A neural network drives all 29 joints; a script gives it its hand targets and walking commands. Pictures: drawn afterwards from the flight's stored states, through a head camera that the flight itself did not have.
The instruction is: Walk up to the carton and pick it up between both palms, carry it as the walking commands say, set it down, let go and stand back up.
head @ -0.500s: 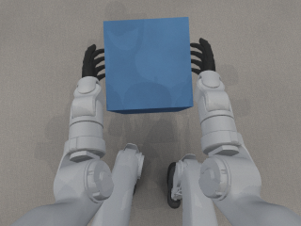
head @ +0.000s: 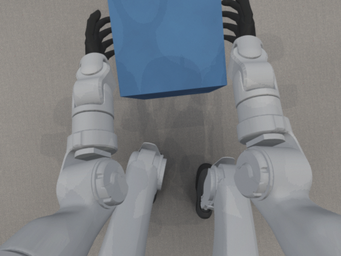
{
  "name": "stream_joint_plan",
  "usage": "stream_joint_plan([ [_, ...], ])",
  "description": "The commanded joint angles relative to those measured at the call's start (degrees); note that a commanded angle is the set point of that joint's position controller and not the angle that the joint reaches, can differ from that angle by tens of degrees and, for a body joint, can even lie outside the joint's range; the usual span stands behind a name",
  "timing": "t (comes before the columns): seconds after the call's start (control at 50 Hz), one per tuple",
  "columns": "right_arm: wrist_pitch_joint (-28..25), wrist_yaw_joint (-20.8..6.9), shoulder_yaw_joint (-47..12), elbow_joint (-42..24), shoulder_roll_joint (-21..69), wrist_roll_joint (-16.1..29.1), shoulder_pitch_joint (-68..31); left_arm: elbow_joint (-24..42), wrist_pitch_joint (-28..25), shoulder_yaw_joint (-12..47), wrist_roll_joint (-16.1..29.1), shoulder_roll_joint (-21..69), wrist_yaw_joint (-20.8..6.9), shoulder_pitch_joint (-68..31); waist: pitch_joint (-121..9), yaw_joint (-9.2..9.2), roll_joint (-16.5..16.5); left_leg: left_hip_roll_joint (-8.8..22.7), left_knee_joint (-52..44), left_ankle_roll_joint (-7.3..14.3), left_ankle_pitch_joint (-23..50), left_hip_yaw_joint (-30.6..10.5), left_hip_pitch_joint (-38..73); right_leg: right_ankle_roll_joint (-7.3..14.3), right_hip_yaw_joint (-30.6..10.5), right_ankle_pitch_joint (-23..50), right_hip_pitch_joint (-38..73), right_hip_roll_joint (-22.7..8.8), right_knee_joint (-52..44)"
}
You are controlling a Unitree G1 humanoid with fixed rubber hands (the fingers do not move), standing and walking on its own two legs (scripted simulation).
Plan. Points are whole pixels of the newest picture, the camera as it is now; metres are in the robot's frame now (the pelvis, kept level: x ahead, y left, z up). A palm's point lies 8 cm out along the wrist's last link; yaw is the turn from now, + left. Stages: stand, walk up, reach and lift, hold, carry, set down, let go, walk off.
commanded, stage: set down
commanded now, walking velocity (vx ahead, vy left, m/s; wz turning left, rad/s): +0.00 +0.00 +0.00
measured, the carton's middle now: (170, 50) +0.54 +0.09 -0.20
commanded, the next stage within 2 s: none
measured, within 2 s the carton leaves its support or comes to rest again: rests again in 1.36 s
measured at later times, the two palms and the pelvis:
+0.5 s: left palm (110, 58) +0.50 +0.23 -0.20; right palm (230, 39) +0.58 -0.04 -0.19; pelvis +0.00 +0.00 -0.05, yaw +0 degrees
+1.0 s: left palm (118, 59) +0.51 +0.23 -0.26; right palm (223, 39) +0.60 -0.04 -0.24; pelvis -0.01 +0.00 -0.10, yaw +0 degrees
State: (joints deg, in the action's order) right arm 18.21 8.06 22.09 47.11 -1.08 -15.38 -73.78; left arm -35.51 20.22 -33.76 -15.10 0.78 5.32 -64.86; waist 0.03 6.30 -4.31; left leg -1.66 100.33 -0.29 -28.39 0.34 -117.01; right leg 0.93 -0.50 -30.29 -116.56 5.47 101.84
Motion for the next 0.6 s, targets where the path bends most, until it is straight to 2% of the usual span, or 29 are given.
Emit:
stream_joint_plan([
  [0.0,-1.6,-15.0,-22.6,3.7,52.1,7.7,-31.7,-0.9,-2.1,27.9,9.0,44.4,-16.6,-42.1,-62.7,4.97,-1.2,-6.2,-4.5,-1.6,21.8,3.4,36.3,-1.1,2.0,11.9,26.8,6.0,-6.3],
  [0.08,-1.2,-15.3,-21.4,6.0,51.5,7.3,-31.3,-0.9,-2.0,27.0,8.6,43.2,-16.7,-43.9,-60.2,4.66,-1.2,-5.9,-3.2,-1.6,21.0,3.6,34.7,-0.9,2.2,10.9,24.1,5.9,-4.8],
  [0.14,-1.4,-15.6,-21.7,5.6,50.5,8.2,-33.2,-0.5,-2.1,27.0,8.7,42.5,-16.5,-44.7,-60.4,5.35,-0.2,-5.8,-2.2,-1.5,22.1,3.4,35.9,-1.0,2.5,10.4,21.8,5.9,-3.3],
  [0.18,-1.6,-15.5,-22.9,4.3,49.9,9.0,-35.3,0.5,-2.4,27.9,9.8,42.0,-16.4,-46.1,-62.3,5.15,-1.2,-5.8,-0.9,-1.5,23.0,3.3,36.4,-1.0,2.7,11.0,21.8,5.9,-2.2],
  [0.26,-1.6,-15.4,-22.8,5.5,48.9,9.2,-35.8,0.4,-2.6,27.9,10.0,41.1,-16.1,-47.8,-61.0,5.21,-0.9,-5.7,0.8,-1.5,23.2,3.8,34.5,-0.9,2.4,11.8,21.3,5.9,-0.6],
  [0.3,-1.6,-15.2,-23.7,5.4,48.8,10.0,-36.5,0.9,-2.9,28.0,10.7,39.8,-16.0,-48.4,-62.7,5.54,-2.2,-5.7,1.9,-1.5,23.4,3.6,34.7,-1.1,2.6,11.9,22.2,5.8,0.8],
  [0.58,-2.3,-14.5,-25.8,7.2,44.8,13.1,-40.4,0.7,-4.6,27.8,13.0,33.9,-16.5,-54.0,-58.8,6.7,-3.0,-5.1,8.2,-1.3,23.1,4.9,28.9,-0.8,1.6,14.9,23.6,5.1,6.9],
])
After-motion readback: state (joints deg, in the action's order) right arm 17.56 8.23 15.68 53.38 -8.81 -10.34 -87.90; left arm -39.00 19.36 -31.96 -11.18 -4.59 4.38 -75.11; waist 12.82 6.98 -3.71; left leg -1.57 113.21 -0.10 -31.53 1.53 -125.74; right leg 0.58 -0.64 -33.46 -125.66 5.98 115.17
